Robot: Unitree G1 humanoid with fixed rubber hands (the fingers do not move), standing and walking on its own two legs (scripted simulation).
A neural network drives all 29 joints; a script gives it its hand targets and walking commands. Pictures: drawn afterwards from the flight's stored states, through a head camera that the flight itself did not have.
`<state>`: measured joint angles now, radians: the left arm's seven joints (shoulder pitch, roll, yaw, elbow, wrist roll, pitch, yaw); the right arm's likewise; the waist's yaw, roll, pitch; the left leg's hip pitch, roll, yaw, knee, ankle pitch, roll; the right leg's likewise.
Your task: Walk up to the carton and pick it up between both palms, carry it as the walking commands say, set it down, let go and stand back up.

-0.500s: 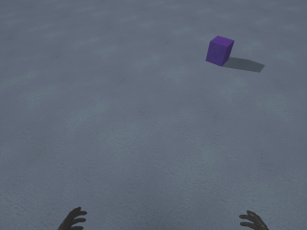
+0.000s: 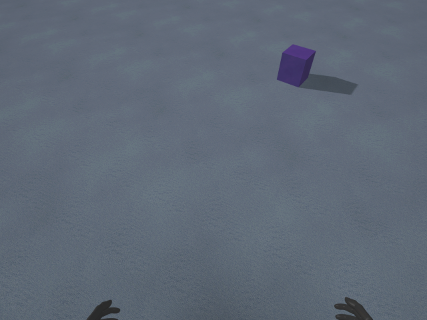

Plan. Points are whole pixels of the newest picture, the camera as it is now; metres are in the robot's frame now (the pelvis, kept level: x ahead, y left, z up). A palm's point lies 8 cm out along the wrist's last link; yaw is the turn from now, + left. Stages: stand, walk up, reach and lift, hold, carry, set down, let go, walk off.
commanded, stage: walk up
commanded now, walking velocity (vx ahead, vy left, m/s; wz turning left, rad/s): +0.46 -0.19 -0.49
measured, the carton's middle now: (295, 65) +2.16 -0.63 -0.63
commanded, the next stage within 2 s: none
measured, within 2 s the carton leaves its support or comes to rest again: neither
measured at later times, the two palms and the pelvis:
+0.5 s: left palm (169, 298) +0.18 +0.12 -0.10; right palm (407, 296) +0.21 -0.38 -0.13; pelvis +0.15 -0.13 +0.01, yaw -5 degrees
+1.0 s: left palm (183, 173) +0.53 +0.13 -0.13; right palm (366, 203) +0.42 -0.35 -0.09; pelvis +0.42 -0.08 +0.01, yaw -15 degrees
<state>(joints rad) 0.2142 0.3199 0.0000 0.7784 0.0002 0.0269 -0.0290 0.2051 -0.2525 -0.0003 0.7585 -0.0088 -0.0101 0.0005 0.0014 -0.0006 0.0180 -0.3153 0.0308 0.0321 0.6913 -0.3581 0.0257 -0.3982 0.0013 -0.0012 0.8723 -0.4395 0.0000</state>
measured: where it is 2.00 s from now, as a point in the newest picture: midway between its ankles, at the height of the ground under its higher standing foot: (258, 204)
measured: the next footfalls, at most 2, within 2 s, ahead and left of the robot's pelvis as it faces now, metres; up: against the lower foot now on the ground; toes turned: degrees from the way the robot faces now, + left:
right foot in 0.32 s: +0.16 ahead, -0.24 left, +0.00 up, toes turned -8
left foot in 0.80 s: +0.48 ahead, -0.02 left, +0.00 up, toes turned -7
